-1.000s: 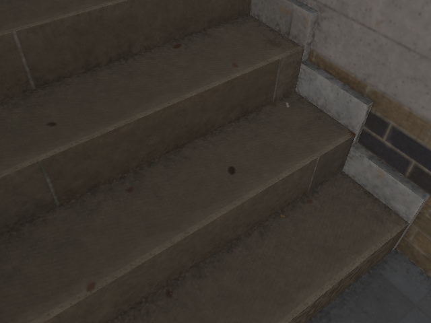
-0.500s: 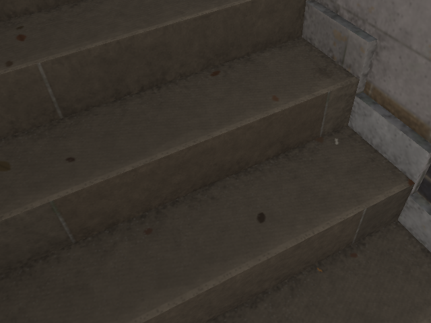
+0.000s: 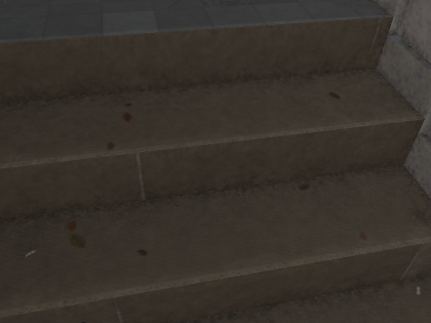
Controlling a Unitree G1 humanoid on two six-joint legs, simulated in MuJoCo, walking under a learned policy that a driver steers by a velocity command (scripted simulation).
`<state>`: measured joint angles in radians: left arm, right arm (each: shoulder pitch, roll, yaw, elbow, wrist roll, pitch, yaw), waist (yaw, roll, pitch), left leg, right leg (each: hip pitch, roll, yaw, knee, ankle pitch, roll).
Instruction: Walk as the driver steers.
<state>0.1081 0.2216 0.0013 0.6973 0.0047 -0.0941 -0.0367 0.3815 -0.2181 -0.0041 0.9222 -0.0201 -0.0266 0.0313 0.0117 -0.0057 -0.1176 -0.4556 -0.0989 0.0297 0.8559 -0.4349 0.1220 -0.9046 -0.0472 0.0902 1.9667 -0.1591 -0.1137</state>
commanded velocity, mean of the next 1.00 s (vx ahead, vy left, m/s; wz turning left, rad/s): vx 0.24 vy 0.00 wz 0.38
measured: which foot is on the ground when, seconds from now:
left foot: down 0.00-0.34, up 0.36-0.86, down 0.88-1.00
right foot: up 0.00-0.32, down 0.34-0.90, up 0.92-1.00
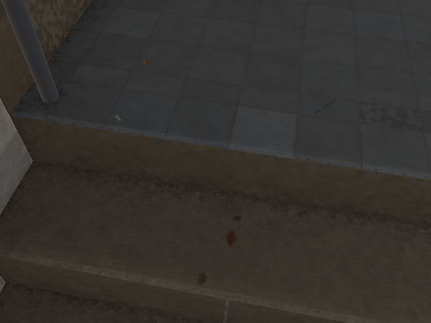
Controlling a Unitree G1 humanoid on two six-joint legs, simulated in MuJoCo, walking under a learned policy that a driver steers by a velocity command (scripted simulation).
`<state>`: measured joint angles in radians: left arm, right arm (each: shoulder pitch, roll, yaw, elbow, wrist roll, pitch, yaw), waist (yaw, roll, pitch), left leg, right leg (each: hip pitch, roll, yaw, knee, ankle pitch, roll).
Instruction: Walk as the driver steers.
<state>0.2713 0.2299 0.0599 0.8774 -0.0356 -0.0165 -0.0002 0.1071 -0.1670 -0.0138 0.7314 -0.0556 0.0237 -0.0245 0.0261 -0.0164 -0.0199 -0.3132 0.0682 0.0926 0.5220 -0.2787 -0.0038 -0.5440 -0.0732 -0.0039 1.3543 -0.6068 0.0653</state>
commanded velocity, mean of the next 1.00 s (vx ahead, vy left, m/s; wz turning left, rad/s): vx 0.01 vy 0.00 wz -0.42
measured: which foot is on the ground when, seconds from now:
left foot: down 0.00-0.42, up 0.44-0.92, down 0.94-1.00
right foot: up 0.00-0.36, down 0.38-1.00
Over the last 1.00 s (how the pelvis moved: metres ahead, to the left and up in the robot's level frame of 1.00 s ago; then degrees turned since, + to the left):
0.39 0.07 0.21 22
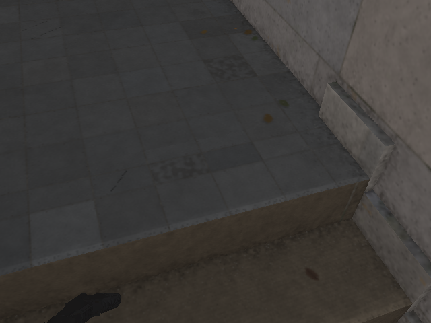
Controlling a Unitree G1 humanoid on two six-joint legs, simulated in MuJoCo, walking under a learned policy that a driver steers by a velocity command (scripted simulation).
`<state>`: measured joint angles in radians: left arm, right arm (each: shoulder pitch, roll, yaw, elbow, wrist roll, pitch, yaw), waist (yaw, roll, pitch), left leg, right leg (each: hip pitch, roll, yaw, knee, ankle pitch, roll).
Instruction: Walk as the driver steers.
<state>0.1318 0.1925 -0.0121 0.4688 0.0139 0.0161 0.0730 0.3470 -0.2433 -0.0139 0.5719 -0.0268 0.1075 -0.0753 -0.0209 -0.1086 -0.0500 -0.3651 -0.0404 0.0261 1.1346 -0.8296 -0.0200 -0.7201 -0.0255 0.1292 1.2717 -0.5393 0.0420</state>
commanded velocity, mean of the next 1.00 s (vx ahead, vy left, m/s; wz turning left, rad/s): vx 0.22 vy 0.00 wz -0.03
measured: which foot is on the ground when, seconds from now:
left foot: down 0.00-0.16, up 0.18-0.50, down 0.52-0.68, up 0.70-0.96, down 0.98-1.00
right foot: down 0.00-0.00, up 0.02-0.14, down 0.16-0.54, up 0.56-0.64, down 0.66-1.00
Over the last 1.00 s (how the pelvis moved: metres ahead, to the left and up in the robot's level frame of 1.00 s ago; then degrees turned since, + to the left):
0.08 -0.11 0.08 -27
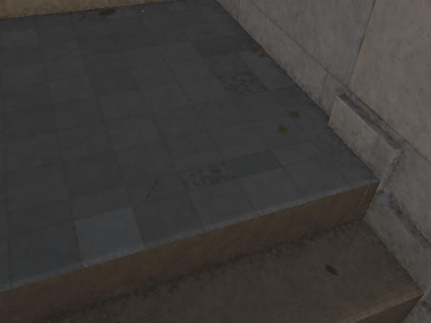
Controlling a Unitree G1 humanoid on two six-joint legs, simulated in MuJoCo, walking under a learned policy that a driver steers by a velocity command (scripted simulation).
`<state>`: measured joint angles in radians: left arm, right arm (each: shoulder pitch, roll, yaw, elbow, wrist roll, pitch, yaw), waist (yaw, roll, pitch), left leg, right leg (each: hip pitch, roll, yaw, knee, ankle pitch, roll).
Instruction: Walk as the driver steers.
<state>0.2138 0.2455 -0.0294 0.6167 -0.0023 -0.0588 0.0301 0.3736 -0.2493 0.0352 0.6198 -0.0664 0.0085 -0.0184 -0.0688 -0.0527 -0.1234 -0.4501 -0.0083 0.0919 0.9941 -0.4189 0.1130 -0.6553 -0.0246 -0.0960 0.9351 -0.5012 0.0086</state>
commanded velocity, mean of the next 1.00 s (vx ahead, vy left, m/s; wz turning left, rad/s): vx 0.49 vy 0.00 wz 0.00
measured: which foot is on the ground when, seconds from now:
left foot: down 0.00-0.20, up 0.22-0.42, down 0.44-0.70, up 0.72-1.00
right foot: down 0.00-0.00, up 0.02-0.14, down 0.16-0.36, up 0.38-0.72, down 0.74-1.00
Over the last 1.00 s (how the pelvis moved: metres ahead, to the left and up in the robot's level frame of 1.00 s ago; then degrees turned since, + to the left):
-0.07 0.11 0.04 0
